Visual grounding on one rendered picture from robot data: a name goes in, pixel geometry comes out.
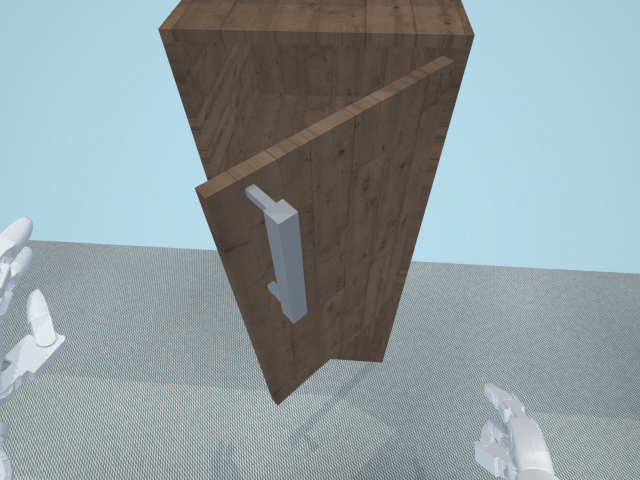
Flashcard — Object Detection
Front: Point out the right robot hand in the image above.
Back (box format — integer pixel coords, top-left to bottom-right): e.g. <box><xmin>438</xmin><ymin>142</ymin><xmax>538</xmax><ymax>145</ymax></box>
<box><xmin>474</xmin><ymin>383</ymin><xmax>554</xmax><ymax>480</ymax></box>

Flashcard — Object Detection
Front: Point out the cupboard door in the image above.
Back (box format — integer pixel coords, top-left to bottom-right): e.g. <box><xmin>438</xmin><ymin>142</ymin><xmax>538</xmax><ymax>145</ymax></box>
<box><xmin>195</xmin><ymin>56</ymin><xmax>454</xmax><ymax>406</ymax></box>

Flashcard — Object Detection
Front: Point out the handle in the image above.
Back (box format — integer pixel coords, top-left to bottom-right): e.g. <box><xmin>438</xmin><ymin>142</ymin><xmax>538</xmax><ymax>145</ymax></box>
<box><xmin>245</xmin><ymin>184</ymin><xmax>307</xmax><ymax>324</ymax></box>

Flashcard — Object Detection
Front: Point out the left robot hand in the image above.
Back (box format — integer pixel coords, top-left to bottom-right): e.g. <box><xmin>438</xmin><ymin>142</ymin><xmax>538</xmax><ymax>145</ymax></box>
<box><xmin>0</xmin><ymin>216</ymin><xmax>65</xmax><ymax>405</ymax></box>

